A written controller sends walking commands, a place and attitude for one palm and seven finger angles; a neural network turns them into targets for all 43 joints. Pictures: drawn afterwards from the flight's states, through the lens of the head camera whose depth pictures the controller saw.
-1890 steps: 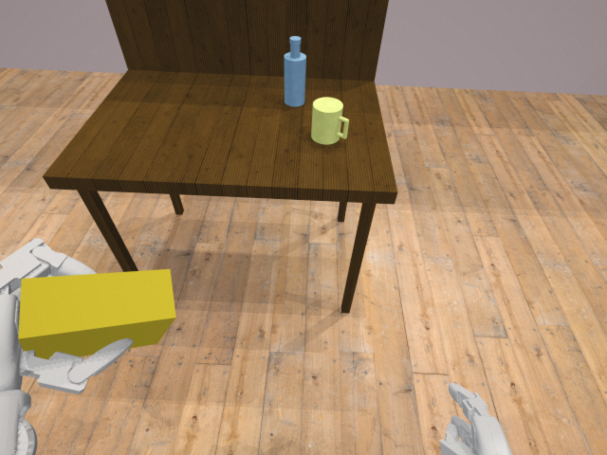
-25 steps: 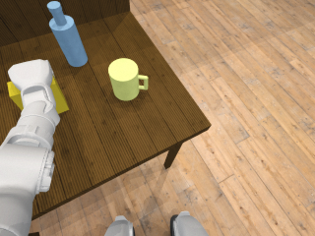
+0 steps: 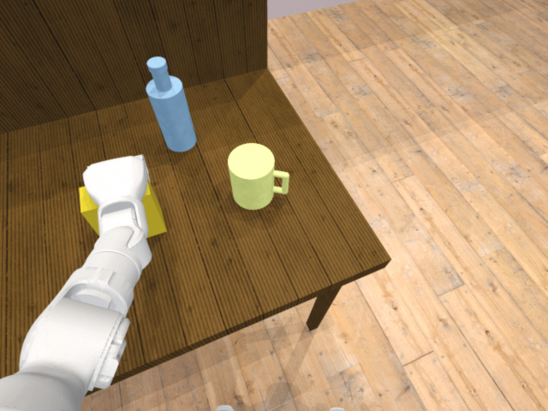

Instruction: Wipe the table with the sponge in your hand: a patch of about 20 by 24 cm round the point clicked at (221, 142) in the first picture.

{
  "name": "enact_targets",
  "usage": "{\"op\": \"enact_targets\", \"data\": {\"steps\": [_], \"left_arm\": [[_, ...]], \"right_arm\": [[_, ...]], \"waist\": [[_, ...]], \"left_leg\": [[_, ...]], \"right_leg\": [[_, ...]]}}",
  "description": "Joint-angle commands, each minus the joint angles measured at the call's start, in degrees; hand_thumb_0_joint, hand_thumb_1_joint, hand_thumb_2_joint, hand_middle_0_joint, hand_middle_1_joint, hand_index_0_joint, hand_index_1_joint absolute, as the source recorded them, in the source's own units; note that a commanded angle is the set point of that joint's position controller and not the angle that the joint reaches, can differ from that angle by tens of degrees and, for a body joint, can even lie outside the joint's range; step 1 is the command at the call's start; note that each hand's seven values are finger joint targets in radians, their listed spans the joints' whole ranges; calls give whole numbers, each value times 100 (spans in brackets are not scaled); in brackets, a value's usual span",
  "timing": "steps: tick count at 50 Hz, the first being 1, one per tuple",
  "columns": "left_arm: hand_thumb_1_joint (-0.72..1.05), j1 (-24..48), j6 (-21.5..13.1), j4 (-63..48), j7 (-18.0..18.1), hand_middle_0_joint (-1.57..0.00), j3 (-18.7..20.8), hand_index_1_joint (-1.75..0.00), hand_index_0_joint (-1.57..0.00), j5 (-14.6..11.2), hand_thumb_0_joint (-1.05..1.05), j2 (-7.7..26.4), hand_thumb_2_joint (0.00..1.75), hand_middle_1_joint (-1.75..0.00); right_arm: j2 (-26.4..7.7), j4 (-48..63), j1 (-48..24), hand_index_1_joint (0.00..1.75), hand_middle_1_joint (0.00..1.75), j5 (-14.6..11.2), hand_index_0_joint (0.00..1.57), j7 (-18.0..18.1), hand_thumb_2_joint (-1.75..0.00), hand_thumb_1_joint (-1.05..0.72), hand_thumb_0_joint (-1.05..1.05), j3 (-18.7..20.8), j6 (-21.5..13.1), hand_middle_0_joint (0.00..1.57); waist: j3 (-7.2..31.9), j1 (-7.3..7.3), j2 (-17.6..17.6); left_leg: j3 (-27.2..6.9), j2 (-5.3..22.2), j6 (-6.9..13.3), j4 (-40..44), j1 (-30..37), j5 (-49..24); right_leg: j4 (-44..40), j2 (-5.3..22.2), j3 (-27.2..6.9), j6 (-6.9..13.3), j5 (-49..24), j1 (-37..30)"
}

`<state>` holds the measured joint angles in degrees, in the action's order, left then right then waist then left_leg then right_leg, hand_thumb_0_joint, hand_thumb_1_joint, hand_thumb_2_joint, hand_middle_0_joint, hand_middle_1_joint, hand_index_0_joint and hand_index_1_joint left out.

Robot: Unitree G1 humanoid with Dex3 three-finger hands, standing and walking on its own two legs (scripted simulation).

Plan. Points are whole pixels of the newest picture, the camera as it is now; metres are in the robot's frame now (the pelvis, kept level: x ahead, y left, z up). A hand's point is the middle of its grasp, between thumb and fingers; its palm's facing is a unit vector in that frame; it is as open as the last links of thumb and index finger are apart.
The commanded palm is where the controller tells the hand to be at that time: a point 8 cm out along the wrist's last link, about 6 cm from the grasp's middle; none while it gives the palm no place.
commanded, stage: wipe back along the third lane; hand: left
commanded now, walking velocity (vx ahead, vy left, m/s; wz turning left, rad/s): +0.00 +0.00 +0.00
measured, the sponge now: (130, 218) +0.42 +0.27 -0.05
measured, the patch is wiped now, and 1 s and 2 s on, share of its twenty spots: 1.00 1.00 1.00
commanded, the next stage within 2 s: slide back across to the middle lane in 1.94 s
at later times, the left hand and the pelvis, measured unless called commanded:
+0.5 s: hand (133, 232) +0.37 +0.24 +0.00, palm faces -0.07 -0.01 -1.00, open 9.7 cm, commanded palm +0.33 +0.21 +0.02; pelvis +0.00 -0.01 +0.01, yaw +1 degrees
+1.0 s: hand (142, 259) +0.33 +0.21 +0.00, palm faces -0.06 +0.01 -1.00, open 9.7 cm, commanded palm +0.28 +0.18 +0.02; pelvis -0.01 -0.02 +0.01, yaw +1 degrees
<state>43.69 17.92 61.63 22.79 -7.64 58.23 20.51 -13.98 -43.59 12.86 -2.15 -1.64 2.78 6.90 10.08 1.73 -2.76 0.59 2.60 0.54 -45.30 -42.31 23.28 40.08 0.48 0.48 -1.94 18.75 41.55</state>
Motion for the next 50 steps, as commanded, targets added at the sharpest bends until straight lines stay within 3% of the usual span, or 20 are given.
{"op": "enact_targets", "data": {"steps": [1,3,5,6,7,8,12,15,17,18,25,29,30,31,34,35,44,45,47,50], "left_arm": [[10,494,-6,-397,-162,-120,-104,-160,-120,-131,0,-111,130,-160],[10,358,72,-474,-133,-120,-231,-160,-120,-156,0,-338,130,-160],[10,118,138,-548,-108,-120,-69,-160,-120,-181,0,-231,130,-160],[10,-62,186,-585,-105,-120,-26,-160,-120,-182,0,-159,130,-160],[10,23,215,-741,-112,-120,-183,-160,-120,-220,0,-314,130,-160],[10,29,254,-715,-101,-120,-87,-160,-120,-187,0,-180,130,-160],[10,-160,368,-907,-135,-120,-305,-160,-120,-157,0,-446,130,-160],[10,-436,410,-1061,-144,-120,-145,-160,-120,-113,0,-275,130,-160],[10,-457,439,-1152,-145,-120,-161,-160,-120,-100,0,-234,130,-160],[10,-396,439,-1220,-159,-120,-384,-160,-120,-109,0,-496,130,-160],[10,-813,494,-1419,-132,-120,-242,-160,-120,-72,0,-362,130,-160],[10,-701,505,-1463,-129,-120,-555,-160,-120,-48,0,-697,130,-160],[10,-790,514,-1462,-112,-120,-335,-160,-120,-48,0,-468,130,-160],[10,-700,511,-1510,-120,-120,-530,-160,-120,-68,0,-644,130,-160],[10,-759,493,-1433,-97,-120,-478,-160,-120,-111,0,-616,130,-160],[10,-772,480,-1455,-77,-120,-295,-160,-120,-122,0,-446,130,-160],[10,-1351,432,-1673,-27,-120,-720,-160,-120,-152,0,-1020,130,-160],[10,-1516,451,-1662,-8,-120,-522,-160,-120,-167,0,-854,130,-160],[10,-1478,476,-1774,5,-120,-667,-160,-120,-221,0,-965,130,-160],[10,-1778,532,-1888,34,-120,-642,-160,-120,-224,0,-1002,130,-160]], "right_arm": [[-861,442,277,30,30,-14,20,49,-90,-90,0,257,-49,20],[-833,451,182,30,30,-18,20,35,-90,-90,0,262,-28,20],[-850,453,104,30,30,-17,20,39,-90,-90,0,281,-8,20],[-857,485,62,30,30,-19,20,43,-90,-90,0,260,12,20],[-835,515,-30,30,30,-30,20,52,-90,-90,0,248,16,20],[-841,491,-59,30,30,-34,20,69,-90,-90,0,244,22,20],[-808,569,-243,30,30,-45,20,75,-90,-90,0,222,43,20],[-817,630,-348,30,30,-35,20,93,-90,-90,0,218,64,20],[-810,678,-421,30,30,-49,20,121,-90,-90,0,183,62,20],[-780,703,-466,30,30,-50,20,125,-90,-90,0,178,47,20],[-785,786,-629,30,30,-64,20,166,-90,-90,0,169,25,20],[-735,797,-699,30,30,-75,20,172,-90,-90,0,151,-15,20],[-753,800,-716,30,30,-82,20,178,-90,-90,0,160,-11,20],[-735,823,-762,30,30,-88,20,191,-90,-90,0,137,-23,20],[-728,811,-789,30,30,-92,20,221,-90,-90,0,120,-49,20],[-748,799,-783,30,30,-88,20,229,-90,-90,0,131,-53,20],[-679,865,-882,30,30,-95,20,175,-90,-90,0,144,-141,20],[-701,866,-896,30,30,-103,20,168,-90,-90,0,158,-142,20],[-689,890,-985,30,30,-109,20,177,-90,-90,0,124,-151,20],[-693,894,-1063,30,30,-111,20,147,-90,-90,0,145,-172,20]], "waist": [[1724,135,379],[1627,120,486],[1673,49,647],[1682,-11,651],[1640,26,620],[1554,11,651],[1432,-29,598],[1513,-120,591],[1367,-126,599],[1273,-68,645],[1195,-185,680],[1016,-137,535],[1023,-197,553],[1024,-164,493],[923,-169,665],[987,-209,714],[1021,-268,717],[999,-314,817],[840,-278,878],[870,-366,860]], "left_leg": [[85,-127,75,434,1572,-2926],[91,-115,72,452,1605,-2990],[106,-121,84,474,1638,-3105],[107,-145,78,491,1641,-3137],[147,-171,80,527,1647,-2996],[136,-171,72,569,1631,-2898],[127,-174,70,644,1760,-2900],[133,-197,64,667,1772,-2931],[128,-221,49,723,1739,-2719],[137,-215,61,736,1747,-2622],[96,-241,37,842,1767,-2337],[97,-244,45,876,1826,-2062],[71,-254,30,899,1800,-2017],[76,-263,36,920,1822,-1912],[100,-280,45,945,1734,-1669],[89,-270,49,959,1724,-1674],[148,-284,47,932,1779,-1662],[119,-285,40,951,1739,-1672],[146,-301,47,983,1694,-1525],[122,-300,42,995,1739,-1597]], "right_leg": [[-225,-278,430,438,-2670,-1272],[-252,-272,463,437,-2753,-1308],[-284,-246,430,439,-2990,-1546],[-281,-236,429,438,-3054,-1638],[-326,-230,417,428,-3057,-1676],[-340,-222,421,436,-2982,-1678],[-385,-220,458,454,-2847,-1679],[-386,-202,421,473,-2985,-1871],[-414,-202,432,473,-2782,-1838],[-443,-209,448,464,-2703,-1780],[-511,-206,421,493,-2358,-1846],[-550,-234,453,513,-1926,-1599],[-565,-233,444,524,-1853,-1660],[-575,-235,440,514,-1717,-1606],[-640,-225,404,497,-1576,-1609],[-647,-223,388,502,-1597,-1692],[-633,-233,385,509,-1641,-1715],[-645,-236,381,515,-1664,-1790],[-697,-218,360,485,-1593,-1766],[-670,-221,367,507,-1648,-1828]]}}
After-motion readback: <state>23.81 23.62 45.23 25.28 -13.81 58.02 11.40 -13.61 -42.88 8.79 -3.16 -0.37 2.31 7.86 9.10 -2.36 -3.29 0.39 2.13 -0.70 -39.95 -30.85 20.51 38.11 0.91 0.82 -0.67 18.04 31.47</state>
